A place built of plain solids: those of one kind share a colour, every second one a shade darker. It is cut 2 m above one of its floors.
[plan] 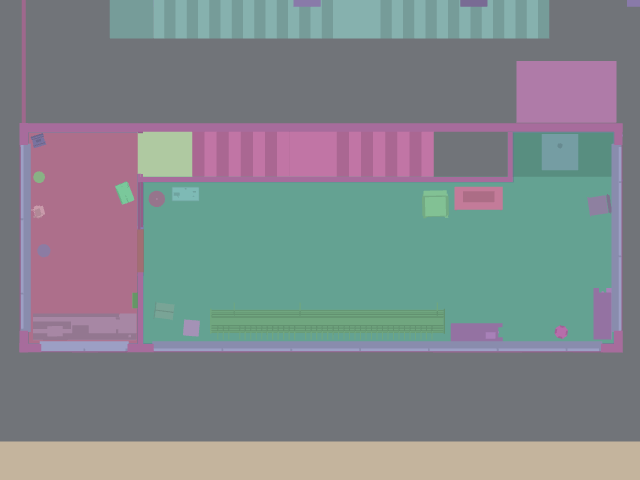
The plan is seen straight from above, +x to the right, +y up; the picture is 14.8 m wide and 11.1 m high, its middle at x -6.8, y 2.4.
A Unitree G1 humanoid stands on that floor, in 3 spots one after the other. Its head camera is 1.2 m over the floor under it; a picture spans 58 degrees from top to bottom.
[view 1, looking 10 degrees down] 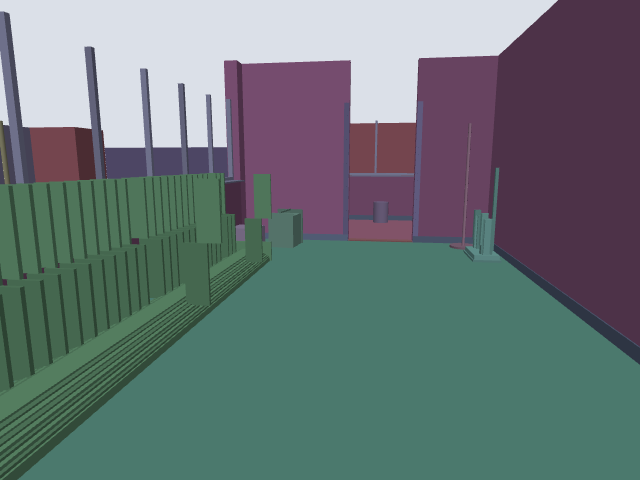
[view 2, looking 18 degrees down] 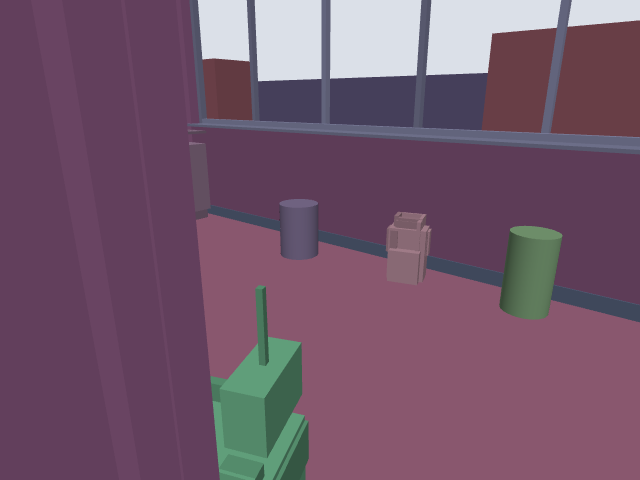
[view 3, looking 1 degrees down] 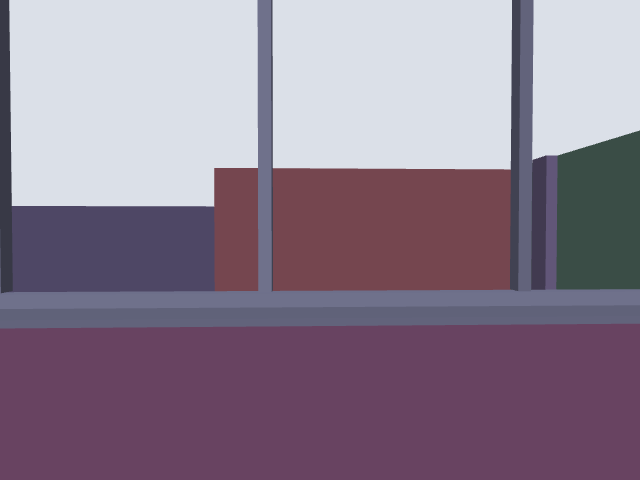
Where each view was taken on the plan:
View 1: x -4.15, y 2.15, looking -172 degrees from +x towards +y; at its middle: low_rail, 6.90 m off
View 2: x -10.70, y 4.38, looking -141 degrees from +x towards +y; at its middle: low_rail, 3.84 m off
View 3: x -12.25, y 2.15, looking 178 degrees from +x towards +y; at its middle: yard_line_abut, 12.21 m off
